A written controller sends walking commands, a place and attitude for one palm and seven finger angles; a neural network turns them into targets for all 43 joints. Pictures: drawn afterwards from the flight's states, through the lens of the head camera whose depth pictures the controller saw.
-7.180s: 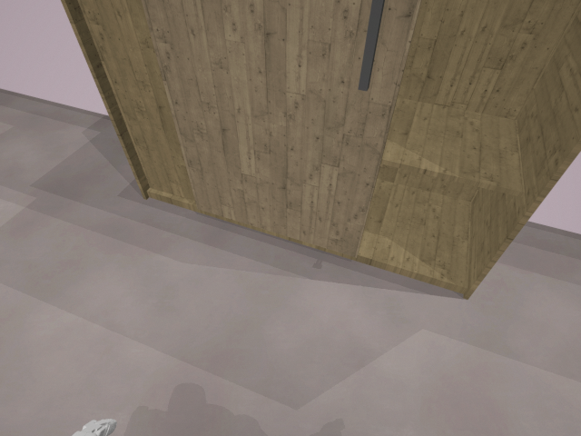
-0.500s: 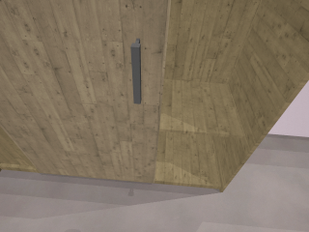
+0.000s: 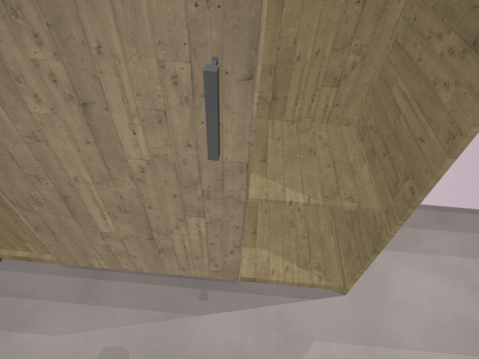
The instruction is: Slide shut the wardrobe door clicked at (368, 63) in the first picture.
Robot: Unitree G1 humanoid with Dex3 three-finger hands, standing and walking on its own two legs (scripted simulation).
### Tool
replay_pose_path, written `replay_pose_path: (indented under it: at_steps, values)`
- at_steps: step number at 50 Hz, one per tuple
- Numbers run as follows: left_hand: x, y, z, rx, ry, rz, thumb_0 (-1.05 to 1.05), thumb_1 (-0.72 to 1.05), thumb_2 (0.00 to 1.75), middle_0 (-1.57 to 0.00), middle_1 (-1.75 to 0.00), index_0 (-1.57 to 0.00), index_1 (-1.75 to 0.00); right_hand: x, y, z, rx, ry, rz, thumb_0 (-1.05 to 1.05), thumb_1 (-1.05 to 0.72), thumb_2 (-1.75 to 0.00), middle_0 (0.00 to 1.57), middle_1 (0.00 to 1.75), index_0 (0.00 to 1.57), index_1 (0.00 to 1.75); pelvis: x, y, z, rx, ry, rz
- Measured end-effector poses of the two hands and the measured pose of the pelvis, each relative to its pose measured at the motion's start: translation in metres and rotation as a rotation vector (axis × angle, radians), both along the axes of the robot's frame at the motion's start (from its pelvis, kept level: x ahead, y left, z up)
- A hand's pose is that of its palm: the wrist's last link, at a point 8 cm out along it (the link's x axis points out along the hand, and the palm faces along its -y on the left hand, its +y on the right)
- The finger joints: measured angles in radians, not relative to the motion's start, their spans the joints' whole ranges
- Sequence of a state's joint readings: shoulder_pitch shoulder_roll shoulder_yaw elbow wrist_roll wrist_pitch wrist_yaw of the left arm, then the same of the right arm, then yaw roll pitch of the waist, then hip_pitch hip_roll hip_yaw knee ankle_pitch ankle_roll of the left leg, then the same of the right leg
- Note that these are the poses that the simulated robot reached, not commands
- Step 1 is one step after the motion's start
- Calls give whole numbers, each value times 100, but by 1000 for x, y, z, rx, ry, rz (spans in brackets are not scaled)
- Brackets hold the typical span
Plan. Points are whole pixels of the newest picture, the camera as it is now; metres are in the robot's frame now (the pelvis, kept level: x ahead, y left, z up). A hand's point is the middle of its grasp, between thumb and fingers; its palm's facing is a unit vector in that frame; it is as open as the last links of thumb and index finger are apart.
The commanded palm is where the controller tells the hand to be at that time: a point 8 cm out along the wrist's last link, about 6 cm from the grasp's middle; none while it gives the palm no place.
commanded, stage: look again from close up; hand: left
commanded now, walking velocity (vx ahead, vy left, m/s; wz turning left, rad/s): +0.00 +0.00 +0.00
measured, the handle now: (214, 112) +0.53 +0.09 +0.14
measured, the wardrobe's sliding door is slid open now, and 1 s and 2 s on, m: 0.44 0.44 0.44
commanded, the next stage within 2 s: raise the hand with hooked fingers in 1.74 s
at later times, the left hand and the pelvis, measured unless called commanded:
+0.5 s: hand out of the picture -0.01 +0.13 -0.18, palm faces +0.04 -0.99 -0.14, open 7.4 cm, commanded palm none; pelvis +0.01 -0.01 +0.00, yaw +0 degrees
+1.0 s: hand out of the picture -0.03 +0.12 -0.18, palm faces +0.06 -0.99 -0.13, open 7.4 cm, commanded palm none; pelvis +0.01 -0.02 +0.00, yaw +0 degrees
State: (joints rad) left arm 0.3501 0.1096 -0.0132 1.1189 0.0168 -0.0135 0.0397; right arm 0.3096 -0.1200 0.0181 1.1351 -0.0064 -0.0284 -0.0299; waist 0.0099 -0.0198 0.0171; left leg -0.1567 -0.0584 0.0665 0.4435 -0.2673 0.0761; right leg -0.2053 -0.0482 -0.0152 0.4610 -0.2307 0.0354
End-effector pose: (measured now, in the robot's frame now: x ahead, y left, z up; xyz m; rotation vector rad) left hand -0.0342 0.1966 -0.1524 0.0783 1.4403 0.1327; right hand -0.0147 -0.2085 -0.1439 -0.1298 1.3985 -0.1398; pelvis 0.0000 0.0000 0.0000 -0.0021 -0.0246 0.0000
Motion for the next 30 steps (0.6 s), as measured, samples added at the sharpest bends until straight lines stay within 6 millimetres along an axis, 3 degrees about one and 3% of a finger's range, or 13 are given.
replay_pose_path:
  at_steps: [15,30]
  values:
    - [15,-6,2,10,-20,-7,1,91,90,-20,-30,-20,-30,1,-3,-2,13,15,-10,0,-91,-89,20,30,20,30,6,-8,1,2,2,-4]
    - [14,-14,2,5,-20,-1,1,91,90,-20,-30,-20,-30,1,-9,-1,15,18,-9,0,-91,-89,20,30,20,30,7,-15,1,1,1,-1]
